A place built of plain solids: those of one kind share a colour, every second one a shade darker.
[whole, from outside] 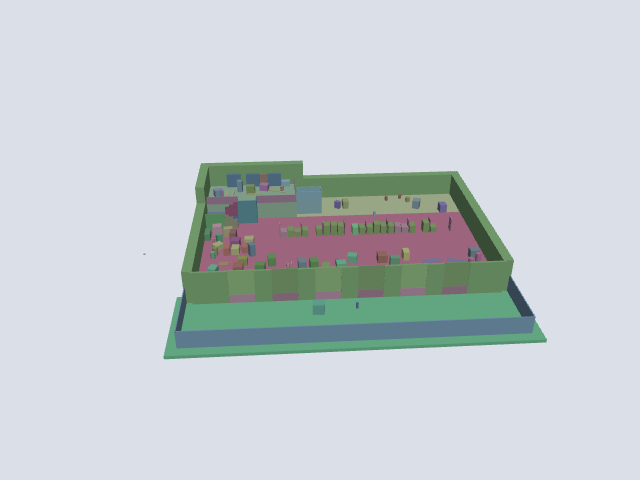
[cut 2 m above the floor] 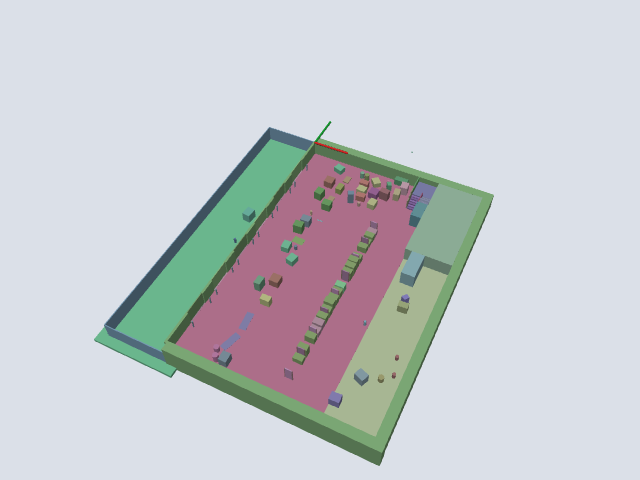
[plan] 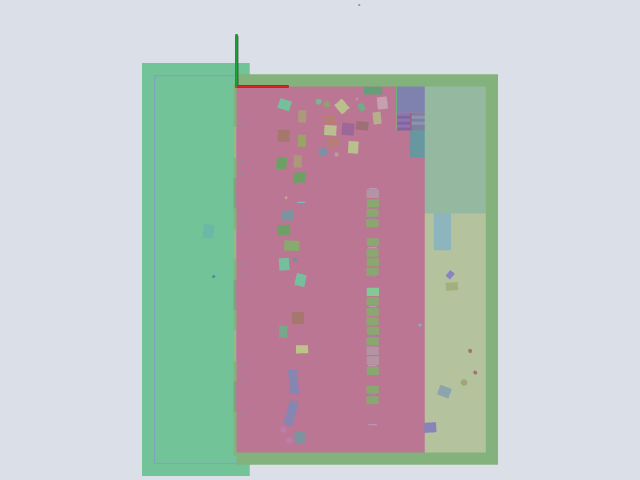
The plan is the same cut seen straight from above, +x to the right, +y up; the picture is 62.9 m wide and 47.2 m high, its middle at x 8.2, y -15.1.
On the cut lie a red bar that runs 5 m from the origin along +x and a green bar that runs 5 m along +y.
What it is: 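A dog-leg stair; 7 risers of 0.170 m up to a half landing, right round, and 7 more up to a deck 2.38 m over the floor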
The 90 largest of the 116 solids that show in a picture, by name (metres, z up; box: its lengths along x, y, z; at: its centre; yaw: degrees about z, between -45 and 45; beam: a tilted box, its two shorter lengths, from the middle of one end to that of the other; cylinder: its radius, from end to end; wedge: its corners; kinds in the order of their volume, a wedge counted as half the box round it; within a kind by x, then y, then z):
{
 "floor_hall_tile_1": {"box": [18.5, 36.0, 1.5], "at": [9.25, -18.0, -0.75]},
 "wall_metal_1": {"box": [0.3, 4.3, 4.7], "at": [-0.15, -34.15, 0.85]},
 "wall_metal_2": {"box": [0.3, 2.0, 4.7], "at": [-0.15, -28.0, 0.85]},
 "wall_metal_3": {"box": [0.3, 2.0, 4.7], "at": [-0.15, -23.0, 0.85]},
 "wall_metal_4": {"box": [0.3, 2.0, 4.7], "at": [-0.15, -18.0, 0.85]},
 "wall_metal_5": {"box": [0.3, 2.0, 4.7], "at": [-0.15, -13.0, 0.85]},
 "wall_metal_6": {"box": [0.3, 2.0, 4.7], "at": [-0.15, -8.0, 0.85]},
 "wall_metal_7": {"box": [0.3, 4.3, 4.7], "at": [-0.15, -1.85, 0.85]},
 "wall_metal_8": {"box": [19.7, 1.2, 4.7], "at": [9.85, 0.6, 0.85]},
 "wall_metal_9": {"box": [25.7, 1.2, 4.7], "at": [12.85, -36.6, 0.85]},
 "wall_metal_10": {"box": [8.4, 1.2, 5.98], "at": [21.5, 0.6, 2.59]},
 "wall_metal_11": {"box": [1.2, 25.9, 3.6], "at": [25.1, -24.25, 1.4]},
 "wall_metal_12": {"box": [1.2, 14.9, 5.98], "at": [25.1, -6.25, 2.59]},
 "floor_deck_metal_1": {"box": [6.0, 12.5, 2.78], "at": [21.5, -6.25, 0.99]},
 "yard_yard_gravel_1": {"box": [10.6, 40.6, 0.4], "at": [-4.0, -18.0, -1.3]},
 "floor_halle_tile_1": {"box": [6.0, 23.5, 0.4], "at": [21.5, -24.25, -0.2]},
 "fence_metal_1": {"box": [0.12, 38.24, 2.6], "at": [-8.06, -18.0, -0.2]},
 "fence_metal_2": {"box": [8.24, 0.12, 2.6], "at": [-4.0, -37.06, -0.2]},
 "fence_metal_3": {"box": [8.24, 0.12, 2.6], "at": [-4.0, 1.06, -0.2]},
 "load_cartons_1": {"box": [1.2, 0.8, 1.49], "at": [13.36, -23.1, 0.74]},
 "load_cartons_2": {"box": [1.2, 0.8, 1.42], "at": [13.36, -18.23, 0.71]},
 "load_cartons_3": {"box": [1.2, 0.8, 1.55], "at": [13.36, -16.35, 0.77]},
 "load_cartons_4": {"box": [1.2, 0.8, 0.95], "at": [13.36, -13.45, 0.47]},
 "load_cartons_5": {"box": [1.2, 0.8, 1.46], "at": [13.37, -29.82, 0.73]},
 "load_cartons_6": {"box": [1.2, 0.8, 1.09], "at": [13.37, -21.13, 0.54]},
 "load_cartons_7": {"box": [1.2, 0.8, 1.1], "at": [13.38, -27.96, 0.55]},
 "load_cartons_8": {"box": [1.2, 0.8, 1.17], "at": [13.38, -25.06, 0.59]},
 "load_cartons_9": {"box": [1.2, 0.8, 1.1], "at": [13.38, -22.17, 0.55]},
 "load_cartons_10": {"box": [1.2, 0.8, 1.04], "at": [13.38, -15.32, 0.52]},
 "load_cartons_11": {"box": [1.2, 0.8, 1.18], "at": [13.4, -24.03, 0.59]},
 "load_cartons_12": {"box": [1.2, 0.8, 1.55], "at": [13.4, -17.29, 0.78]},
 "load_cartons_13": {"box": [1.2, 0.8, 1.0], "at": [13.4, -11.49, 0.5]},
 "load_cartons_14": {"box": [0.8, 1.2, 1.15], "at": [21.97, -6.02, 2.95], "yaw": -3.9},
 "floor_gangwaydeck_metal_1": {"box": [1.7, 3.6, 2.43], "at": [20.23, -14.3, 1.17]},
 "floor_doghalf_metal_1": {"box": [2.72, 2.6, 1.59], "at": [17.14, -1.3, 0.4]},
 "floor_dogtop_metal_1": {"box": [1.3, 2.5, 2.78], "at": [17.85, -5.59, 0.99]},
 "floor_sill_concrete_1": {"box": [0.3, 3.0, 1.5], "at": [-0.15, -30.5, -0.75]},
 "floor_sill_concrete_2": {"box": [0.3, 3.0, 1.5], "at": [-0.15, -25.5, -0.75]},
 "floor_sill_concrete_3": {"box": [0.3, 3.0, 1.5], "at": [-0.15, -20.5, -0.75]},
 "floor_sill_concrete_4": {"box": [0.3, 3.0, 1.5], "at": [-0.15, -15.5, -0.75]},
 "floor_sill_concrete_5": {"box": [0.3, 3.0, 1.5], "at": [-0.15, -10.5, -0.75]},
 "floor_sill_concrete_6": {"box": [0.3, 3.0, 1.5], "at": [-0.15, -5.5, -0.75]},
 "shutter_metal_1": {"box": [0.12, 3.0, 3.3], "at": [-0.2, -30.5, 1.65]},
 "shutter_metal_2": {"box": [0.12, 3.0, 3.3], "at": [-0.2, -25.5, 1.65]},
 "shutter_metal_3": {"box": [0.12, 3.0, 3.3], "at": [-0.2, -20.5, 1.65]},
 "shutter_metal_4": {"box": [0.12, 3.0, 3.3], "at": [-0.2, -15.5, 1.65]},
 "shutter_metal_5": {"box": [0.12, 3.0, 3.3], "at": [-0.2, -10.5, 1.65]},
 "shutter_metal_6": {"box": [0.12, 3.0, 3.3], "at": [-0.2, -5.5, 1.65]},
 "shelf_1": {"box": [0.5, 2.0, 1.94], "at": [24.21, -9.43, 3.35]},
 "shelf_2": {"box": [0.5, 2.0, 1.96], "at": [24.21, -6.31, 3.36]},
 "shelf_3": {"box": [0.5, 2.0, 1.98], "at": [24.21, -3.51, 3.37]},
 "load_crate_hall_1": {"box": [1.0, 1.2, 1.26], "at": [4.42, -7.55, 0.63], "yaw": -6.3},
 "load_crate_hall_2": {"box": [1.2, 1.0, 1.38], "at": [4.67, -14.11, 0.69], "yaw": 5.1},
 "load_crate_hall_3": {"box": [1.2, 1.0, 1.16], "at": [6.19, -8.96, 0.58], "yaw": 3.4},
 "stillage_hall_1": {"box": [1.0, 1.2, 0.89], "at": [4.67, -17.48, 0.45], "yaw": 3.5},
 "stillage_hall_2": {"box": [1.2, 1.0, 0.77], "at": [4.73, -1.79, 0.38], "yaw": -16.8},
 "stillage_hall_3": {"box": [1.0, 1.2, 0.91], "at": [6.29, -19.04, 0.45], "yaw": -11.9},
 "stillage_lobby_1": {"box": [1.2, 1.0, 0.91], "at": [9.22, -4.32, 0.45], "yaw": -3.6},
 "stillage_lobby_2": {"box": [1.0, 1.2, 0.75], "at": [10.35, -1.97, 0.38], "yaw": 40.1},
 "stillage_lobby_3": {"box": [1.0, 1.2, 0.89], "at": [11.48, -5.99, 0.44], "yaw": -3.5},
 "load_drums_hall_1": {"box": [1.2, 1.2, 1.03], "at": [4.63, -4.85, 0.52], "yaw": -0.8},
 "load_drums_hall_2": {"box": [1.2, 1.2, 1.04], "at": [6.03, -22.77, 0.52], "yaw": 0.6},
 "load_sacks_1": {"box": [1.22, 0.84, 1.09], "at": [13.37, -25.99, 0.55]},
 "load_sacks_2": {"box": [1.22, 0.84, 0.79], "at": [13.39, -10.56, 0.4]},
 "load_sacks_3": {"box": [1.22, 0.84, 0.89], "at": [13.4, -26.94, 0.45]},
 "ibc_hall_1": {"box": [1.2, 1.0, 1.16], "at": [4.99, -12.69, 0.58], "yaw": 3.7},
 "ibc_hall_2": {"box": [1.0, 1.2, 1.16], "at": [6.2, -34.55, 0.58], "yaw": 1.0},
 "cage_1": {"box": [0.8, 0.72, 1.7], "at": [19.68, -1.58, 3.23], "yaw": 3.9},
 "cage_2": {"box": [0.8, 0.72, 1.66], "at": [22.59, -4.46, 3.21], "yaw": -5.9},
 "bigbin_yard_1": {"box": [1.07, 1.37, 1.3], "at": [-2.75, -14.24, -0.45], "yaw": -5.5},
 "load_cartons_lobby_1": {"box": [1.2, 0.8, 1.07], "at": [9.1, -3.2, 0.53], "yaw": 1.3},
 "load_cartons_lobby_2": {"box": [1.2, 0.8, 0.89], "at": [9.56, -5.49, 0.45], "yaw": 6.4},
 "load_crate_lobby_1": {"box": [1.0, 1.2, 1.32], "at": [14.33, -1.63, 0.66], "yaw": 6.3},
 "load_drums_lobby_1": {"box": [1.2, 1.2, 1.04], "at": [10.95, -4.2, 0.52], "yaw": -4.8},
 "load_crate_side_1": {"box": [1.2, 1.0, 1.21], "at": [20.43, -30.01, 0.6], "yaw": -21.3},
 "load_sacks_lobby_1": {"box": [1.22, 0.84, 1.41], "at": [12.35, -3.88, 0.71], "yaw": -4.9},
 "ibc_side_1": {"box": [1.2, 1.0, 1.16], "at": [19.03, -33.54, 0.58], "yaw": 3.4},
 "load_cartons_hall_1": {"box": [0.8, 1.2, 1.43], "at": [4.59, -24.12, 0.72], "yaw": -2.4},
 "bench_1": {"box": [1.8, 0.75, 0.91], "at": [13.43, -0.41, 0.46]},
 "load_bales_lobby_1": {"box": [0.8, 1.2, 1.19], "at": [13.81, -3.11, 0.59], "yaw": 6.0},
 "load_bales_hall_1": {"box": [1.2, 0.8, 1.15], "at": [6.43, -25.85, 0.58], "yaw": 1.1},
 "rail_dogtop_1": {"box": [0.12, 2.62, 3.48], "at": [17.14, -5.65, 1.74]},
 "load_bales_side_1": {"box": [1.2, 0.8, 1.12], "at": [21.17, -19.67, 0.56], "yaw": 4.1},
 "stillage_1": {"box": [1.0, 1.2, 0.89], "at": [22.85, -7.96, 2.83], "yaw": -14.0},
 "load_bales_1": {"box": [1.2, 0.8, 1.11], "at": [13.4, -20.2, 0.56]},
 "cage_lobby_1": {"box": [0.8, 0.72, 1.67], "at": [8.5, -6.42, 0.83], "yaw": 24.4},
 "pallets_hall_1": {"box": [0.8, 1.2, 0.93], "at": [6.42, -5.34, 0.47], "yaw": -2.7},
 "cabinet_1": {"box": [0.45, 1.0, 1.91], "at": [24.23, -7.87, 3.34]},
 "pallets_1": {"box": [0.8, 1.2, 0.8], "at": [24.06, -11.09, 2.78]},
 "rail_deck_1": {"box": [0.12, 5.66, 1.1], "at": [18.56, -9.67, 2.93]}
}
